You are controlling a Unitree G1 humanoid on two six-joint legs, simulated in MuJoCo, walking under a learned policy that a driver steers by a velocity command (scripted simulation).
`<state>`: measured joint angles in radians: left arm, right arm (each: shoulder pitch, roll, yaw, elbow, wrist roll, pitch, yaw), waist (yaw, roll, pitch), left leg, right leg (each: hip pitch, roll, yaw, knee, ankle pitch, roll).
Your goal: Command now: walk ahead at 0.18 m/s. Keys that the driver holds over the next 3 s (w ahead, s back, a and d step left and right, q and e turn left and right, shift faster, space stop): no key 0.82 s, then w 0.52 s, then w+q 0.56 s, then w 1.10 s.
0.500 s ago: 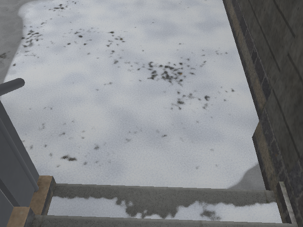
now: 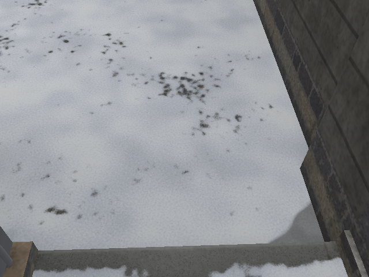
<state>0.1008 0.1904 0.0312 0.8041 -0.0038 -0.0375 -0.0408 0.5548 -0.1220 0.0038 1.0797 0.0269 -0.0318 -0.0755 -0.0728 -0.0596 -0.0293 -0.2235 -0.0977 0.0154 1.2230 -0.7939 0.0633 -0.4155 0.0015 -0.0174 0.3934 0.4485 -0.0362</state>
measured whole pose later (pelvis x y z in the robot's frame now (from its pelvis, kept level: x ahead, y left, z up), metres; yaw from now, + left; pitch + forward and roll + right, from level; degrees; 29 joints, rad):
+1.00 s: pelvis +0.15 +0.04 -0.07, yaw -3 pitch +1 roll +0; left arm 0.44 0.15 0.02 1.03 -0.04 0.00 0.06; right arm 0.40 -0.16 -0.04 1.05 0.04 0.00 -0.06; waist 0.01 0.00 -0.02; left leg -0.24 0.00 -0.08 0.63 -0.42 -0.01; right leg -0.21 0.00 0.01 0.61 -0.43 -0.01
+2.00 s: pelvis +0.54 -0.09 -0.33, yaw +13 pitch +0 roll -2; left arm 0.52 0.13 0.01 1.06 0.00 -0.06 0.06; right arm 0.10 -0.20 -0.06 0.77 0.02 0.00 0.07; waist 0.10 0.04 -0.01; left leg -0.63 0.02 -0.08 0.59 0.48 0.07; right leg -0.08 -0.01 -0.28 0.95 -0.87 -0.03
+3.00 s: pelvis +1.15 -0.05 -0.60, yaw +17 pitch +3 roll -1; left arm 0.44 0.17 0.04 1.02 -0.02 -0.08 0.02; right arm -0.03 -0.19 -0.05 0.77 0.01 -0.07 0.01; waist 0.09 0.02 -0.01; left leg -0.68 0.03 0.01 0.62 0.05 0.02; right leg -0.04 0.05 -0.02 0.35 -0.37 -0.05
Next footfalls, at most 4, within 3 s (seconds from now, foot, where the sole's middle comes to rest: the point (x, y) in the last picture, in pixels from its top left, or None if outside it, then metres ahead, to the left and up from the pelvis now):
0.02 right None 0.12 -0.08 -0.83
0.32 left None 0.15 0.18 -0.83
1.46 right None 0.41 -0.19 -1.01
2.10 left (162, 268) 0.73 0.05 -1.19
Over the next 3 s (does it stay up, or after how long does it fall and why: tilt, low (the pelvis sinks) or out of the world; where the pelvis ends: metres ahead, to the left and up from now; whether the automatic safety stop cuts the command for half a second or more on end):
stays up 1.15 -0.05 -0.60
